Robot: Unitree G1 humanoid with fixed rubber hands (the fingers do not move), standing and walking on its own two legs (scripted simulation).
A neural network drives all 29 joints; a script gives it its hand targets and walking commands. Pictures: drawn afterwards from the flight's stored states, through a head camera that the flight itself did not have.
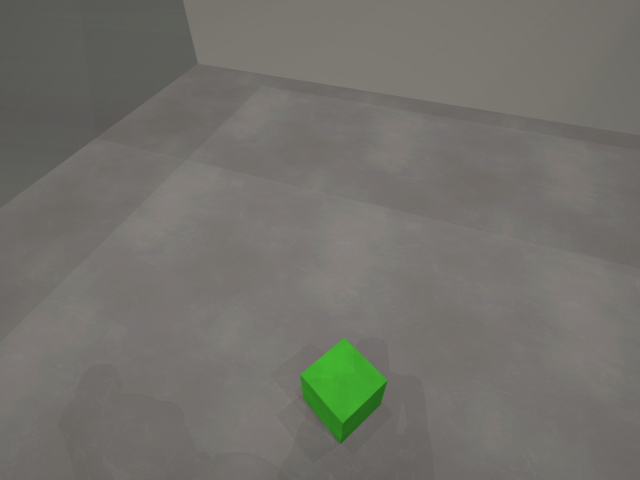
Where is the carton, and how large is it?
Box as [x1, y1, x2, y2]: [300, 338, 387, 443]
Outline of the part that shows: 344,338 300,374 303,398 340,443 380,403 387,380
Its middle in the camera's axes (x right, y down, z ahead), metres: +0.07 +0.46 +1.15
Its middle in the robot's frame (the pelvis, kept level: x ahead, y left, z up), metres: +0.51 -0.04 -0.68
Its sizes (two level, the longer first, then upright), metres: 0.174 0.172 0.185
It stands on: the floor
